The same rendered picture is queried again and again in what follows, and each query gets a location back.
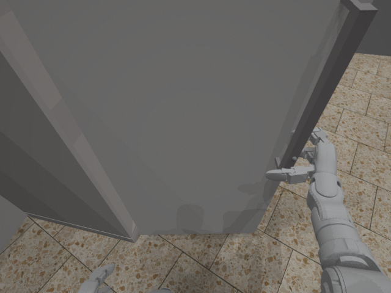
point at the left robot hand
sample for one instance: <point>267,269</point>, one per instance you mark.
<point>97,278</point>

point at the fridge door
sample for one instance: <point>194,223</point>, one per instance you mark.
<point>186,103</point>

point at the robot right upper arm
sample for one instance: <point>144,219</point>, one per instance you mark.
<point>338,279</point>

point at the handle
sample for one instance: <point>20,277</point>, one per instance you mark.
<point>352,32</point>

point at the right robot hand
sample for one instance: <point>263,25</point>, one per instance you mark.
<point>323,156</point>

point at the robot right forearm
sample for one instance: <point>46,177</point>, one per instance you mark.
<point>335,231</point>

